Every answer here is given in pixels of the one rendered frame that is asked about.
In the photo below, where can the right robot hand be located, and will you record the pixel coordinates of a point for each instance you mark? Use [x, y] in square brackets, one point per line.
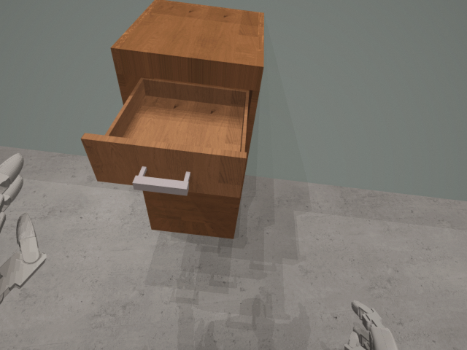
[379, 337]

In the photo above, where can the drawer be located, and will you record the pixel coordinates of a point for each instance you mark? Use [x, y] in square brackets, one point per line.
[174, 127]

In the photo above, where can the handle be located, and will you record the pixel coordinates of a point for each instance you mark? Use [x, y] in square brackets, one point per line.
[159, 185]

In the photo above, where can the left robot hand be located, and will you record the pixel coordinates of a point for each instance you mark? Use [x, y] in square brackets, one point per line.
[19, 268]

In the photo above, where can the cabinet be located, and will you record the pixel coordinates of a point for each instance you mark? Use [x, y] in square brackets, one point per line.
[201, 45]

